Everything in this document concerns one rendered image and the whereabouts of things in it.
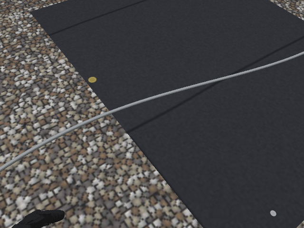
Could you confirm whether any left robot hand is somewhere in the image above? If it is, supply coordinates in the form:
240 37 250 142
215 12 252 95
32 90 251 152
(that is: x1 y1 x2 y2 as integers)
11 209 65 228

